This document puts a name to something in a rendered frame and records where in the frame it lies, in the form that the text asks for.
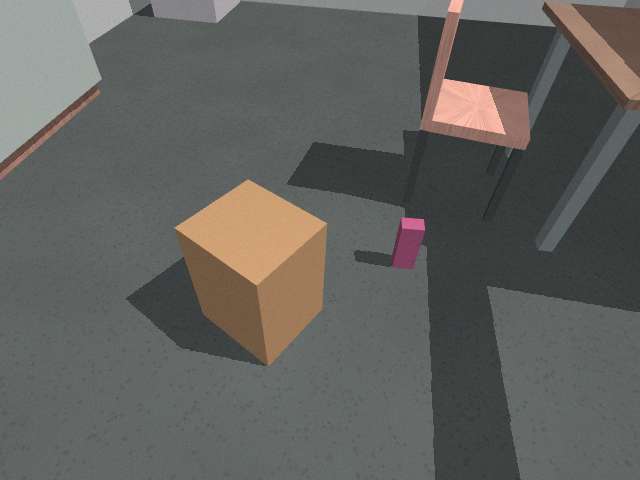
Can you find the table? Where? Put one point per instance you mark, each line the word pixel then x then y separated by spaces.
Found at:
pixel 608 40

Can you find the chair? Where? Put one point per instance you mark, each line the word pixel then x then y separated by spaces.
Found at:
pixel 475 112

